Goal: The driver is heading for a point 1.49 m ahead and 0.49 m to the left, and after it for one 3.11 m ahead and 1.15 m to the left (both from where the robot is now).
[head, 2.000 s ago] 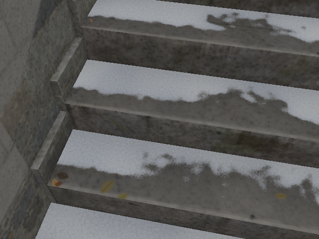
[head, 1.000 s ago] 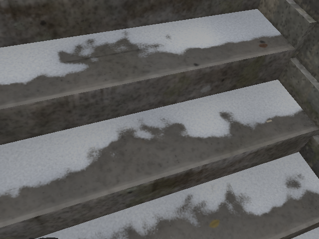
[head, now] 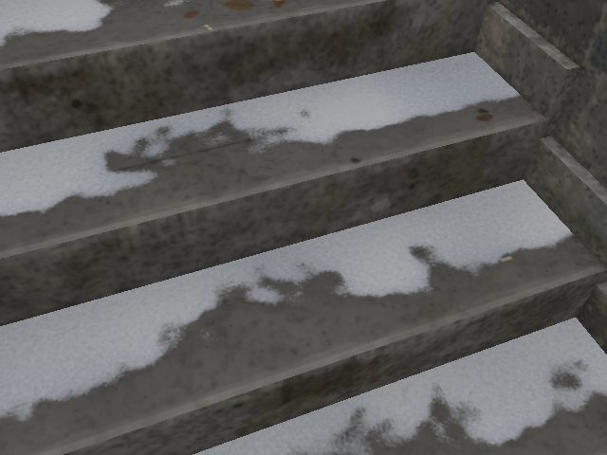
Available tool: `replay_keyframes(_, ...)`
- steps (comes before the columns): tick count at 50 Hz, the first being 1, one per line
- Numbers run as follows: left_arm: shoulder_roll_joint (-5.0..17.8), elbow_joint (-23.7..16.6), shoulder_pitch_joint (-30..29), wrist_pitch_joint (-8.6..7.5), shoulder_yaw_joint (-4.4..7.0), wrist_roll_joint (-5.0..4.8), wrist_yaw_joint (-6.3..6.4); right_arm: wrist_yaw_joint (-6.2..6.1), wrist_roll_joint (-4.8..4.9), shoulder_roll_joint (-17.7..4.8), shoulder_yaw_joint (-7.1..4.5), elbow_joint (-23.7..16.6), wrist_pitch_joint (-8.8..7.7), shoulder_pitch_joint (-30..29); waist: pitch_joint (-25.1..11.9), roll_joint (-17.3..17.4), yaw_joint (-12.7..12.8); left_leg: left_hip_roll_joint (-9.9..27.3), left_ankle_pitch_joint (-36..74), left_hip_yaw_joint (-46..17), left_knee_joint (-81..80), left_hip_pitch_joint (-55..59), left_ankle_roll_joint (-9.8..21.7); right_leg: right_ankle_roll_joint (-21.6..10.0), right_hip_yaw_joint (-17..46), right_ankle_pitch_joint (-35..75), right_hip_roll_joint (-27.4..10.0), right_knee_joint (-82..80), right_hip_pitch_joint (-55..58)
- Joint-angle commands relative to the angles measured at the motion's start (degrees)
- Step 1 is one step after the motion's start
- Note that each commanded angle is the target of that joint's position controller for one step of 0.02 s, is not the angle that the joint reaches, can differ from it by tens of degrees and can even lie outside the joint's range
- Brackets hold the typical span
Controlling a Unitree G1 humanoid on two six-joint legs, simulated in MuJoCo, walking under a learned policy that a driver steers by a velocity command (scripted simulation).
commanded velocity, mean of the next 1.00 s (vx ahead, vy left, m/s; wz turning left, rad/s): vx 0.00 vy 0.00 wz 0.00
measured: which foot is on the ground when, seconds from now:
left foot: down 0.00-1.00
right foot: down 0.00-1.00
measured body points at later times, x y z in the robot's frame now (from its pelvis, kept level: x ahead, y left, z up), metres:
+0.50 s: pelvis -0.01 -0.01 +0.00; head +0.00 +0.00 +0.45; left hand +0.01 +0.23 -0.15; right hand -0.03 -0.25 -0.16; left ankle +0.00 +0.15 -0.74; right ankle -0.03 -0.09 -0.74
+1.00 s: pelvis -0.01 -0.01 +0.00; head +0.00 -0.01 +0.45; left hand +0.01 +0.23 -0.15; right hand -0.05 -0.25 -0.16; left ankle +0.00 +0.15 -0.74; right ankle -0.03 -0.09 -0.74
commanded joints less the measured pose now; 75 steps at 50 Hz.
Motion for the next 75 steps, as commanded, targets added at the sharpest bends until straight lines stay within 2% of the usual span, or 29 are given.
replay_keyframes(1, 5.29, -1.27, 2.47, -0.29, 0.79, 0.0, 0.22, -0.19, 0.0, -5.39, -0.74, 0.08, -0.31, 3.09, 0.93, 0.39, -0.09, 0.91, 5.13, -1.64, -2.81, 0.48, 0.85, 1.33, 4.72, 17.86, -4.99, -4.23, -2.22)
replay_keyframes(25, 5.1, -0.02, 4.99, -0.49, -0.1, -0.22, 0.16, -0.4, 0.08, -4.95, -0.06, 4.54, -0.54, 5.56, 2.27, 0.58, -0.25, 1.0, 1.86, -1.84, -3.55, -0.96, 0.5, 0.93, 4.63, 11.99, -4.5, -5.91, -4.27)
replay_keyframes(41, 5.09, -0.25, 6.24, -0.62, -0.31, -0.33, 0.11, -0.49, 0.09, -4.68, 0.05, 5.2, -0.6, 7.01, 2.49, 0.7, -0.25, 1.01, 1.87, -1.99, -3.48, -1.39, 0.34, 0.73, 4.67, 12.08, -4.47, -5.98, -4.47)
replay_keyframes(42, 5.28, -0.61, 6.06, -0.78, -0.34, -0.03, -0.01, -0.4, 0.28, -4.35, 0.13, 4.78, -0.61, 7.02, 2.51, 1.11, -0.46, 0.97, 1.69, -1.87, -3.47, -1.11, 0.42, 0.57, 4.76, 11.26, -4.51, -6.03, -4.69)
replay_keyframes(55, 5.34, -1.42, 6.48, -1.09, -0.39, -0.23, -0.2, -0.42, 0.17, -4.34, 0.01, 4.16, -0.68, 8.08, 2.54, 0.7, -0.33, 1.0, 2.29, -2.1, -3.3, -1.34, 0.36, 0.41, 4.75, 12.44, -4.56, -5.73, -4.33)
replay_keyframes(57, 5.29, -1.62, 6.15, -0.93, -0.45, -0.24, 0.16, -0.68, 0.2, -3.53, 0.15, 4.28, -0.48, 8.34, 2.26, 0.0, -0.27, -0.44, -3.79, -0.52, -2.26, -1.32, 0.45, -0.39, 5.42, -0.29, -4.26, -7.88, -5.33)
replay_keyframes(59, 7.0, -2.68, 4.61, -0.76, 0.11, -0.87, 0.77, -1.12, 0.36, -2.89, 0.18, 3.08, -0.65, 7.04, 4.14, -3.07, -0.18, -3.25, -13.17, 2.83, 3.78, -4.15, 1.23, -3.33, 8.66, -21.76, -5.41, -11.36, -8.68)
replay_keyframes(60, 7.82, -3.2, 4.83, -0.84, 0.44, -1.2, 0.96, -1.19, 0.25, -2.51, 0.29, 2.44, -1.13, 6.55, 5.58, -4.94, 0.24, -3.89, -15.01, 3.39, 7.84, -6.99, 1.9, -5.15, 12.26, -28.8, -7.74, -13.59, -9.66)
replay_keyframes(61, 8.97, -3.31, 6.07, -1.19, 0.9, -1.49, 1.02, -1.04, 0.15, -1.7, 0.59, 1.78, -1.87, 6.11, 6.17, -7.18, 0.87, -3.18, -13.64, 2.53, 13.66, -9.41, 2.68, -7.64, 18.03, -31.54, -11.73, -15.57, -9.57)
replay_keyframes(62, 9.84, -3.3, 7.2, -1.45, 1.39, -1.64, 1.29, -0.59, 0.29, -1.8, 0.65, 1.41, -2.77, 6.04, 6.43, -8.08, 1.4, -1.65, -12.63, 1.05, 20.65, -11.74, 3.39, -10.34, 22.95, -31.18, -15.45, -17.15, -9.49)
replay_keyframes(63, 10.28, -3.34, 7.56, -1.52, 1.75, -1.55, 1.71, 0.0, 0.98, -2.13, 0.51, 1.24, -3.75, 6.3, 6.88, -8.41, 1.39, -0.43, -13.92, -0.05, 28.01, -15.71, 3.93, -12.64, 26.27, -29.07, -18.41, -18.1, -8.07)
replay_keyframes(64, 10.36, -3.21, 8.25, -1.6, 2.01, -1.0, 1.8, 0.65, 2.13, -2.94, 0.22, 0.84, -4.7, 5.72, 7.35, -7.8, 1.74, 0.52, -18.83, -1.3, 34.68, -20.81, 4.14, -14.19, 27.47, -24.27, -20.05, -18.51, -5.07)
replay_keyframes(65, 10.44, -3.7, 7.83, -1.98, 2.24, -0.98, 1.77, 1.04, 2.78, -2.57, 0.26, 0.16, -5.23, 5.1, 8.35, -5.95, 1.12, 1.78, -21.74, -2.05, 33.96, -23.96, 4.48, -13.62, 24.93, -18.81, -19.56, -17.39, -2.14)
replay_keyframes(67, 9.69, -4.6, 6.21, -1.84, 2.46, -1.36, 2.01, 1.36, 2.16, -2.51, 0.35, -0.95, -6.42, 3.26, 7.13, -2.64, 0.84, 1.72, -21.57, -0.69, 26.61, -22.28, 5.45, -12.04, 19.02, -3.65, -17.15, -14.94, 1.37)
replay_keyframes(68, 10.29, -5.0, 4.16, -1.51, 2.76, -1.78, 2.23, 1.31, 1.35, -2.11, 0.34, -0.94, -6.81, 3.63, 5.87, -2.95, -0.42, 0.93, -19.42, 0.56, 19.65, -16.66, 5.54, -11.06, 14.48, 6.99, -15.16, -12.73, -0.77)
replay_keyframes(70, 11.74, -6.31, 0.12, -0.74, 3.14, -2.84, 2.23, 1.56, 0.38, -2.65, -0.92, 2.56, -7.28, 14.56, 0.43, -2.45, -6.94, -5.27, -2.39, 5.78, 4.29, 0.67, 6.24, -9.8, 8.55, 34.77, -11.2, -0.97, -5.16)
replay_keyframes(71, 10.79, -7.28, -3.02, -0.84, 2.95, -2.79, 1.91, 1.84, -0.54, -3.35, -1.73, 4.31, -7.21, 21.54, -1.81, -1.16, -10.65, -6.18, 2.58, 5.02, -2.38, 6.58, 6.51, -6.69, 4.35, 43.69, -7.0, 11.66, -6.72)
replay_keyframes(72, 6.78, -9.19, -6.7, -1.51, 1.93, -1.66, 1.36, 1.85, -1.37, -7.23, -2.77, 6.03, -6.79, 30.28, -5.91, 10.32, -13.0, 3.38, 11.7, -8.79, -7.34, 19.5, 9.18, -1.88, 1.76, 28.51, -3.22, 30.83, -18.7)
replay_keyframes(73, 0.81, -7.7, -0.52, -2.55, 0.64, 0.03, 1.06, 2.43, -0.69, -11.28, -2.68, 4.74, -6.62, 26.73, -6.47, 20.75, -6.96, 16.3, 27.62, -28.63, -9.51, 21.21, 14.47, 0.55, 2.65, -10.96, 3.03, 48.43, -29.85)
replay_keyframes(74, 1.45, -4.88, 6.57, -2.62, 1.13, -2.82, 1.26, 2.43, -0.76, -12.27, -3.26, 4.28, -7.35, 25.69, -5.25, 15.83, -5.11, 22.68, -2.48, -39.53, -13.46, 14.96, 23.63, -0.1, 9.55, -15.1, 1.71, 61.95, -33.44)
replay_keyframes(75, 3.93, -6.34, 3.18, -2.99, 1.45, -4.09, 0.84, 2.19, 0.45, -9.41, -2.54, 2.91, -7.04, 18.36, 5.37, 9.57, -2.74, 21.8, -20.01, -34.41, -15.64, 11.0, 22.65, -0.66, 8.76, -10.64, -2.57, 68.87, -44.74)
Velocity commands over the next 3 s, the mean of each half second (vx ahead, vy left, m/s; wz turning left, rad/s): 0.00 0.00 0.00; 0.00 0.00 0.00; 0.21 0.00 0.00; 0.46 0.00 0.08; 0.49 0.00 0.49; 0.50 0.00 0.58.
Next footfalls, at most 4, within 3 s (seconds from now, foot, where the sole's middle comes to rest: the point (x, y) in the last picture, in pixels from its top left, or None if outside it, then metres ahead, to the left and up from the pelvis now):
1.44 left None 0.08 0.13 -0.78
1.88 right None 0.42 -0.10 -0.61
2.42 left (229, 338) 0.61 0.16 -0.44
2.94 right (215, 147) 0.94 0.20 -0.27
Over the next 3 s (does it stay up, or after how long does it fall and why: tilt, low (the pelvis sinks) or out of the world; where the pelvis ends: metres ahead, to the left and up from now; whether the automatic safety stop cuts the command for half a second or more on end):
stays up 0.76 0.20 0.40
